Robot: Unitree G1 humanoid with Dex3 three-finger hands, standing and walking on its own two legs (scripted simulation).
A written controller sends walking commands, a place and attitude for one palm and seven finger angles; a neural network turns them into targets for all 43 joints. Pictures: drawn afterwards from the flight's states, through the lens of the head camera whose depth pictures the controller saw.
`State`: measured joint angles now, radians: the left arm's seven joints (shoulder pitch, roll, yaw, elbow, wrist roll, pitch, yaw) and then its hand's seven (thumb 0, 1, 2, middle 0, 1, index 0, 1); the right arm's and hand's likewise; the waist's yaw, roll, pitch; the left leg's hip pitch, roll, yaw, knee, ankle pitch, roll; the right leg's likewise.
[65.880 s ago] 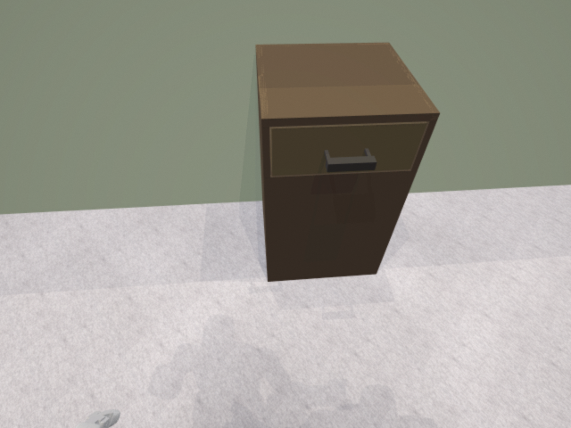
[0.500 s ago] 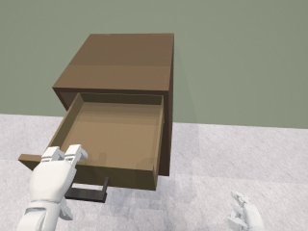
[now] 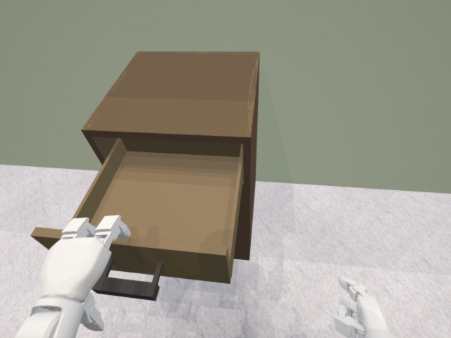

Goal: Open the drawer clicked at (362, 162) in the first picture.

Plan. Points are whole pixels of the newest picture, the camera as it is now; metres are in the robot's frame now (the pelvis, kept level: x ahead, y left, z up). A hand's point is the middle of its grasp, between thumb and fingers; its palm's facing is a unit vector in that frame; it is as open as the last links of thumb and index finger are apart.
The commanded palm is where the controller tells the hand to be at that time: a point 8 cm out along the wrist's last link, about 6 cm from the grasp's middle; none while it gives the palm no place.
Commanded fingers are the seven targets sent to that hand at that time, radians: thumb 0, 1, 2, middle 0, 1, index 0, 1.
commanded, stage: draw the hand back to the body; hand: left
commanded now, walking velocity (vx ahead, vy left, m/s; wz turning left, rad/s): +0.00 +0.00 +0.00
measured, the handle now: (130, 276) +0.24 +0.25 -0.10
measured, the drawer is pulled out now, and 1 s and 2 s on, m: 0.30 0.30 0.30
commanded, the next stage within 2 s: step back with the hand held close in 1.52 s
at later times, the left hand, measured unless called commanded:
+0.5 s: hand (70, 272) +0.18 +0.26 +0.08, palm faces +0.02 -0.08 -1.00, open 13.8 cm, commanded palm +0.16 +0.27 +0.14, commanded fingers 0.00 -0.50 0.30 -0.30 -1.20 -0.30 -1.20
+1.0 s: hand (64, 237) +0.20 +0.24 +0.16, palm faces +0.35 -0.84 -0.42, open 11.5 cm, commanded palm +0.15 +0.28 +0.18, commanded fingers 0.00 0.38 0.68 -0.24 -0.64 -0.24 -0.64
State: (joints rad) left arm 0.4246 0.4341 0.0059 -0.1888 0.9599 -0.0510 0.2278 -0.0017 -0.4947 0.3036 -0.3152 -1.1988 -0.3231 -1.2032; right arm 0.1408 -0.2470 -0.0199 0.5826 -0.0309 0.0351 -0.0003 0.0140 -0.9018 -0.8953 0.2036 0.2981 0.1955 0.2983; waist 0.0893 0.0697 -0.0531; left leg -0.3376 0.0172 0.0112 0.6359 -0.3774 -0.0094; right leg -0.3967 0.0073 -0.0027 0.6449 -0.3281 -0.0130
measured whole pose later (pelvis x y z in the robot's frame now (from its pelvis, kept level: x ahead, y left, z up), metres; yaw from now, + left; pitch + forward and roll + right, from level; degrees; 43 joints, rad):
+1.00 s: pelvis +0.01 +0.01 +0.02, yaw +1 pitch -2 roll -1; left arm 0.55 0.32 0.25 -0.47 -0.03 -0.12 0.11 0.00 0.04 0.54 -0.27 -0.85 -0.27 -0.85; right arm 0.21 -0.20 0.02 0.62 -0.01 -0.18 -0.07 0.02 -0.90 -0.90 0.21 0.30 0.20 0.30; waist 0.04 0.06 0.02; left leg -0.09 0.01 0.00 0.44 -0.31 0.00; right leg -0.14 0.00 -0.01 0.43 -0.26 0.00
